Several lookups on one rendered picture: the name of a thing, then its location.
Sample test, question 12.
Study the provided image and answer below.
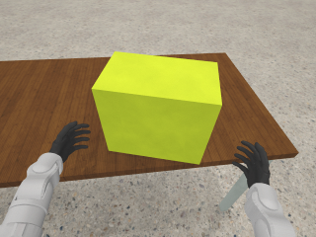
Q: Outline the robot right hand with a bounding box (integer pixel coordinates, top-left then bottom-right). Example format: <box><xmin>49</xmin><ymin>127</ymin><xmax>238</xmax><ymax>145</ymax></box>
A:
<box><xmin>232</xmin><ymin>140</ymin><xmax>271</xmax><ymax>189</ymax></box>

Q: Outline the robot left hand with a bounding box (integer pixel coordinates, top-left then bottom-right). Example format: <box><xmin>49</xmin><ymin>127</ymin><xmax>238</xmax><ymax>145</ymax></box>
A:
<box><xmin>48</xmin><ymin>120</ymin><xmax>91</xmax><ymax>163</ymax></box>

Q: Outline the carton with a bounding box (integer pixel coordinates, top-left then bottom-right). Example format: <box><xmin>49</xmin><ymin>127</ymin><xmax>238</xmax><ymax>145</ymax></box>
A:
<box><xmin>92</xmin><ymin>51</ymin><xmax>222</xmax><ymax>165</ymax></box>

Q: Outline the table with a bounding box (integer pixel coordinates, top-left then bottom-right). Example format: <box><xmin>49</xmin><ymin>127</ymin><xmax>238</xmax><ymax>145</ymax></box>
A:
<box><xmin>0</xmin><ymin>52</ymin><xmax>299</xmax><ymax>211</ymax></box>

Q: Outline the left robot forearm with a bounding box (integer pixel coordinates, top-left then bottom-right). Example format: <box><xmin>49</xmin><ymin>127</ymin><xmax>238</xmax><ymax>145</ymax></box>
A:
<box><xmin>0</xmin><ymin>152</ymin><xmax>63</xmax><ymax>237</ymax></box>

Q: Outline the right robot forearm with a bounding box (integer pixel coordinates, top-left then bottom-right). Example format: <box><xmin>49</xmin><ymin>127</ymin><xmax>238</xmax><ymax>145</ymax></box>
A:
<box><xmin>244</xmin><ymin>183</ymin><xmax>296</xmax><ymax>237</ymax></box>

